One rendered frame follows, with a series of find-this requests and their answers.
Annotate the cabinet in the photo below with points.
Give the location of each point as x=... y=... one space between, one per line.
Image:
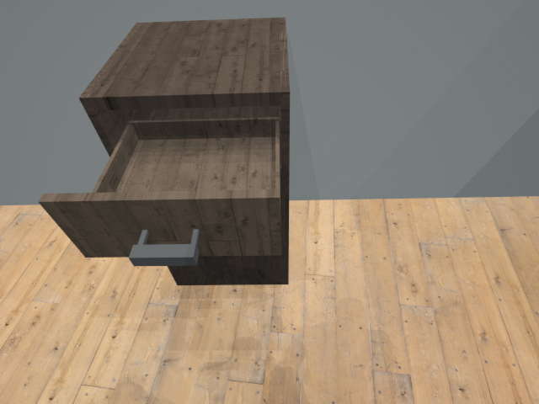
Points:
x=202 y=69

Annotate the handle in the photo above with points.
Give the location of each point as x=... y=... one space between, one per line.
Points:
x=165 y=254

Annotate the drawer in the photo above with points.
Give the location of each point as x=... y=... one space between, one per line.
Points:
x=221 y=176

